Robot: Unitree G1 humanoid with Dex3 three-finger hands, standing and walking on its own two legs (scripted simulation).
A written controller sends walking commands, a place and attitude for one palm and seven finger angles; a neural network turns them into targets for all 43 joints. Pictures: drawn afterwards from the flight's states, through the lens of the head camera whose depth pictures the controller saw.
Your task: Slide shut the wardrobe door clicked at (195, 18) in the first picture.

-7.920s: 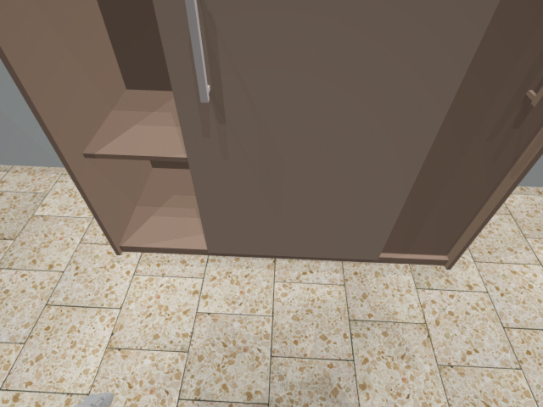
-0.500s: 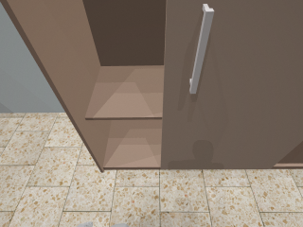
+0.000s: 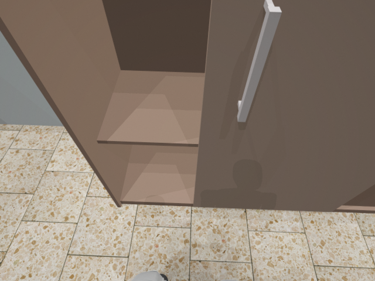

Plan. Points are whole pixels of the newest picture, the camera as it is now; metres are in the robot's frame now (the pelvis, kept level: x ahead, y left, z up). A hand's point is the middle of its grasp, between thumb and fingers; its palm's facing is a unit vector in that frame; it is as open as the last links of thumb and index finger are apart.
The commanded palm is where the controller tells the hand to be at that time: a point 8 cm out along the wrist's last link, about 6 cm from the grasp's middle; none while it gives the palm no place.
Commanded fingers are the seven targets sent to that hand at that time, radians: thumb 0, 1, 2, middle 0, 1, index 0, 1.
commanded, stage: come to a stop and stand still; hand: right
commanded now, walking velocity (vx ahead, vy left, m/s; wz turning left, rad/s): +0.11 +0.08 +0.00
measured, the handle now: (252, 70) +0.50 -0.09 +0.18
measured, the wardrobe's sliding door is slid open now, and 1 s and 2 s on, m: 0.39 0.39 0.39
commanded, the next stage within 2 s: look again from close up in 1.06 s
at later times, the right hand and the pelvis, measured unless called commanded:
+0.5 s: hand out of the picture -0.01 -0.22 -0.16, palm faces -0.04 +0.97 -0.24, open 7.4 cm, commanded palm none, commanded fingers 0.00 -0.90 -0.90 0.20 0.30 0.20 0.30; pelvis -0.03 -0.03 +0.00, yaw +3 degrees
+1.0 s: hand out of the picture +0.02 -0.19 -0.16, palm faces -0.03 +0.97 -0.23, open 7.3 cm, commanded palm none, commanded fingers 0.00 -0.90 -0.90 0.20 0.30 0.20 0.30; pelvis +0.00 -0.02 +0.01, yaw +2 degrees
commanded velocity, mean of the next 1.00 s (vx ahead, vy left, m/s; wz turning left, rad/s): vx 0.03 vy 0.05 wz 0.00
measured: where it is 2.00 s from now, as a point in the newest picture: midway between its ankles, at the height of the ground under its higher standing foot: outside the picture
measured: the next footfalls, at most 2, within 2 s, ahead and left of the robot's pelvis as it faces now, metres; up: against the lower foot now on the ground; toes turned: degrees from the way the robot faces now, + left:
right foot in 0.06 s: +0.02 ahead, -0.12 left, +0.00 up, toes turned -1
left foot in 0.38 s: +0.01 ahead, +0.07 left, +0.00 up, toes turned +4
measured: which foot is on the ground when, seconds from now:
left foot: down 0.00-0.08, up 0.10-0.36, down 0.38-1.00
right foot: up 0.00-0.04, down 0.06-1.00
